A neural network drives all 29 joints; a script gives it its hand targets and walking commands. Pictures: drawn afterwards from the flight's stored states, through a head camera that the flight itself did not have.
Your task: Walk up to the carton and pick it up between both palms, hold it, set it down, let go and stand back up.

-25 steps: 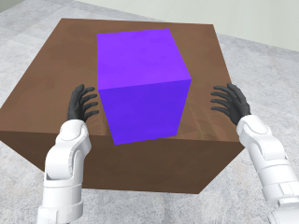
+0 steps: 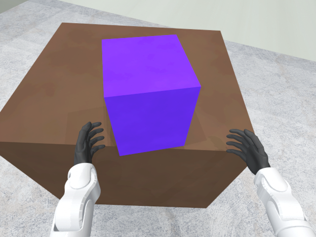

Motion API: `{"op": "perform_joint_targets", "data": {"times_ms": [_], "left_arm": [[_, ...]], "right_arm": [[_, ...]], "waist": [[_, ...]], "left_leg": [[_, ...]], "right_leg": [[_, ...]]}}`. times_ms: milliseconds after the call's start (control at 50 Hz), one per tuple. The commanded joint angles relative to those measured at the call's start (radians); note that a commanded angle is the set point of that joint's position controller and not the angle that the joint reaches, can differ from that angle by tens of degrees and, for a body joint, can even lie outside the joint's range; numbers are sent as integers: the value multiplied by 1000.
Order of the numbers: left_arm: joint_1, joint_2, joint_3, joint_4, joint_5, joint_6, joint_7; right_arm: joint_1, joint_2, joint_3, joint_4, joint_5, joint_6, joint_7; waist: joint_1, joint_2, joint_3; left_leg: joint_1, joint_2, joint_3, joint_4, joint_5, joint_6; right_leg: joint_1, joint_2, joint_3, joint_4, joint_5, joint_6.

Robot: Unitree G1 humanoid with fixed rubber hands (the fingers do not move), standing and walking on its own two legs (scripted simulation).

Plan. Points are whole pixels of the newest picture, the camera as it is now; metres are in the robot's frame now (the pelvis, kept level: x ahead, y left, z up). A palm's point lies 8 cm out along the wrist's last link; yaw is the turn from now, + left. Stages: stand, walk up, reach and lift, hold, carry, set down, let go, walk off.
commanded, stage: set down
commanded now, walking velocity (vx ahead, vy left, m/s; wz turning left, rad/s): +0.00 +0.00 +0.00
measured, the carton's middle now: (146, 97) +0.46 +0.06 +0.07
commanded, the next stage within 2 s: let go in 1.30 s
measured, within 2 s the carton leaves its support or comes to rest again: neither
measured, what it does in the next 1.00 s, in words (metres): stands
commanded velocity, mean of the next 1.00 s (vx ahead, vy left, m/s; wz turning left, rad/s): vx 0.00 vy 0.00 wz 0.00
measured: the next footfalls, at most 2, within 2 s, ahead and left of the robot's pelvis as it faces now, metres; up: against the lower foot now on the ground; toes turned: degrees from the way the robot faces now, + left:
none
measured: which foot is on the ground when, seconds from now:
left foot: down 0.00-1.00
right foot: down 0.00-1.00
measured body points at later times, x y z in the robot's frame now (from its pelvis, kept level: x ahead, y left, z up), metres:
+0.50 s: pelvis +0.02 +0.01 +0.00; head +0.03 +0.02 +0.45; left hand +0.26 +0.19 +0.03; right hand +0.26 -0.22 +0.01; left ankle +0.01 +0.16 -0.75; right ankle +0.03 -0.08 -0.75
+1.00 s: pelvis +0.03 +0.03 +0.00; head +0.06 +0.05 +0.45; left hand +0.23 +0.23 -0.04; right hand +0.22 -0.20 -0.04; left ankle +0.01 +0.16 -0.75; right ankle +0.03 -0.08 -0.75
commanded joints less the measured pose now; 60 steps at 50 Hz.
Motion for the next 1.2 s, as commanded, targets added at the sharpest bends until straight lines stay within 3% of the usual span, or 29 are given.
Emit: {"op": "perform_joint_targets", "data": {"times_ms": [0, 360, 540, 680, 860, 1180], "left_arm": [[-143, 20, -20, -194, 18, -123, 4], [23, 23, -65, -70, 45, -311, 2], [125, 44, -69, -12, 56, -363, -29], [168, 67, -67, 52, 65, -395, -50], [202, 112, -50, 155, 54, -421, -90], [208, 193, -7, 398, 53, -460, -168]], "right_arm": [[-182, -176, -93, -200, 0, -94, 16], [49, -146, -99, -152, -16, -181, 58], [156, -122, -90, -125, -36, -203, 62], [196, -101, -94, -72, -72, -214, 70], [226, -65, -92, -8, -136, -237, 51], [239, 13, -75, 218, -245, -295, -15]], "waist": [[15, -62, -344], [11, -65, -240], [-1, -62, -224], [0, -37, -185], [4, -18, -194], [-2, 19, -172]], "left_leg": [[70, -62, 17, -27, 94, 63], [85, -60, 23, -41, 55, 69], [101, -65, 24, -43, 93, 70], [102, -59, 27, -48, 97, 63], [122, -54, 33, -30, 157, 54], [156, -54, 42, 25, 287, 22]], "right_leg": [[153, -22, 44, -73, 125, 34], [117, -33, 56, -101, 116, 21], [140, -30, 56, -109, 207, 23], [124, -24, 46, -121, 165, 12], [121, -16, 26, -116, 186, 12], [123, -5, -7, -119, 222, 13]]}}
